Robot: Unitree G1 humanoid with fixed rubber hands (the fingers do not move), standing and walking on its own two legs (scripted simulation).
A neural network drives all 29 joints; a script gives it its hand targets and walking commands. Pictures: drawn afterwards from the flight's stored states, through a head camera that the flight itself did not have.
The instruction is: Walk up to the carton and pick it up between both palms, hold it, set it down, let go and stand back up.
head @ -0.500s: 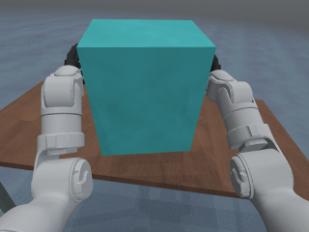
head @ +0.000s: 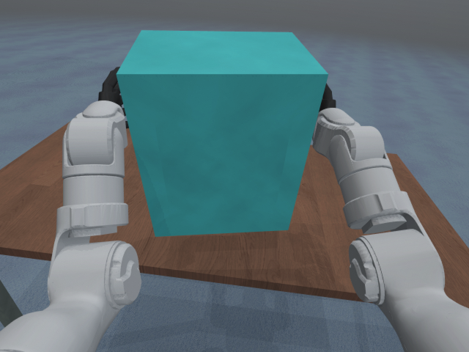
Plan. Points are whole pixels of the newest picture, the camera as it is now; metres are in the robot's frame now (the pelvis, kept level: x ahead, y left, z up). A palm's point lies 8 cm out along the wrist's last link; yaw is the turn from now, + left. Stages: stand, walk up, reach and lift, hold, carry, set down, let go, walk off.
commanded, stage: hold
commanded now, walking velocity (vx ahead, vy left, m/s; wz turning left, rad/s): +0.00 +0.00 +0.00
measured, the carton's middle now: (220, 138) +0.37 +0.01 +0.26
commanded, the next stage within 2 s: set down in 0.90 s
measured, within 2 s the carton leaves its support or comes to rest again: neither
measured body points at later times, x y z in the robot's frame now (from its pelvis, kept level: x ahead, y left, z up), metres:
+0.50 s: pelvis +0.00 +0.00 +0.00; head -0.09 +0.02 +0.44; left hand +0.38 +0.18 +0.31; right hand +0.38 -0.15 +0.31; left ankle +0.04 +0.09 -0.75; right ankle +0.01 -0.08 -0.75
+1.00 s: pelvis +0.00 +0.00 +0.00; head -0.08 +0.03 +0.44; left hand +0.38 +0.18 +0.30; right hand +0.39 -0.15 +0.30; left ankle +0.04 +0.09 -0.75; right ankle +0.01 -0.08 -0.75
